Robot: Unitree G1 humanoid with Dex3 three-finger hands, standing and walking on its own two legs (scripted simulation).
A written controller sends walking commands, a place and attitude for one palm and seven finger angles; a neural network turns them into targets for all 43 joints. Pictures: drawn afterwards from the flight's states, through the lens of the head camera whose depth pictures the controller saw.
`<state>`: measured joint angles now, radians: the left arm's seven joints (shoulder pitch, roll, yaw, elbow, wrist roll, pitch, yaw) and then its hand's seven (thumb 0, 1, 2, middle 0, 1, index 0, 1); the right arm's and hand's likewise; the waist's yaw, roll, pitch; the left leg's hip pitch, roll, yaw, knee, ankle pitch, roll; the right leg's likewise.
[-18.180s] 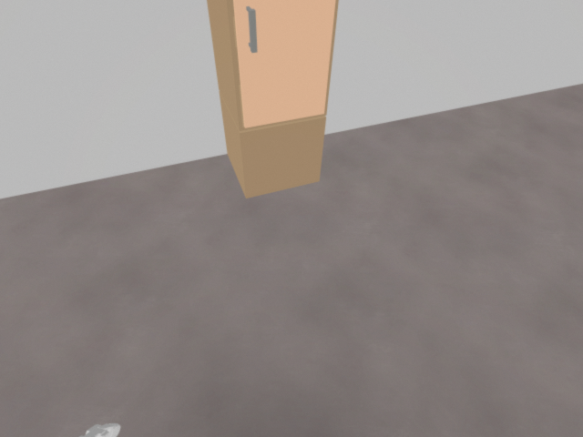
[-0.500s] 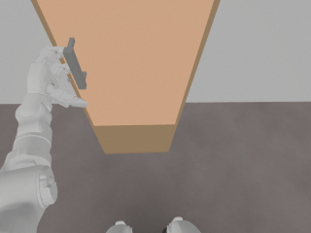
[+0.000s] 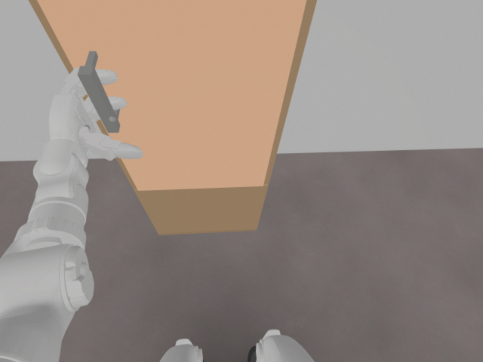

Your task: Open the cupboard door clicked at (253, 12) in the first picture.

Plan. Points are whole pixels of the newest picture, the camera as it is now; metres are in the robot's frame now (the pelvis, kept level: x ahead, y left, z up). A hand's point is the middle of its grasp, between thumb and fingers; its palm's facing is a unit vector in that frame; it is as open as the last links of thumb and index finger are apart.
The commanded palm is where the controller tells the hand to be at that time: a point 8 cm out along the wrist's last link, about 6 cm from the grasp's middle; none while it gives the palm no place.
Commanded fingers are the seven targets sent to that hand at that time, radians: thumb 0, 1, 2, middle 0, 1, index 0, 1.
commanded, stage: slide the fingers in behind the handle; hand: left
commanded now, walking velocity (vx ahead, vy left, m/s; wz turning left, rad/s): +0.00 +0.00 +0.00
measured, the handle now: (103, 94) +0.55 +0.20 +0.09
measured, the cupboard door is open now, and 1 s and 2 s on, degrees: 0 0 18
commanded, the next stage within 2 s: close the thumb around the handle in 0.62 s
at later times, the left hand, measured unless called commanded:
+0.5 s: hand (113, 119) +0.49 +0.18 +0.09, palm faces +0.01 -1.00 -0.01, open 14.1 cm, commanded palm +0.47 +0.22 +0.09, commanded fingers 0.00 -0.50 0.30 -0.30 -1.20 -0.30 -1.20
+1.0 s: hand (115, 117) +0.50 +0.18 +0.09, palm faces +0.01 -1.00 -0.01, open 11.9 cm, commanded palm +0.47 +0.21 +0.09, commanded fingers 0.00 0.34 0.66 -0.36 -1.29 -0.36 -1.29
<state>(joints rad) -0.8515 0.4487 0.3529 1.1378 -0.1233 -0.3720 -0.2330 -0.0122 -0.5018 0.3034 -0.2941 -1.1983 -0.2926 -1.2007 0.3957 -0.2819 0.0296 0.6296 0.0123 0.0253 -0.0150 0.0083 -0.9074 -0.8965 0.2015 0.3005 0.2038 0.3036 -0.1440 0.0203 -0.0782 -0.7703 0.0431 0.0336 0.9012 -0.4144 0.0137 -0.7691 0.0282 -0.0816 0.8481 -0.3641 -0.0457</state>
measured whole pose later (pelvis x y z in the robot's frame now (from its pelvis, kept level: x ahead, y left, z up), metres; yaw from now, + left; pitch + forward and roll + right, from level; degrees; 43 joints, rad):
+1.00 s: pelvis +0.01 +0.01 +0.00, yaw +0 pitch +17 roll -2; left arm -0.84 0.39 0.29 1.11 -0.13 -0.39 -0.18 -0.01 -0.16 0.45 -0.31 -1.24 -0.30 -1.24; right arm 0.39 -0.26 0.02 0.65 0.01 0.02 0.00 0.01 -0.91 -0.90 0.20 0.30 0.20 0.30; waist -0.12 0.03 -0.09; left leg -0.76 0.03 0.03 0.90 -0.43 0.03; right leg -0.76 0.02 -0.08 0.85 -0.38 -0.03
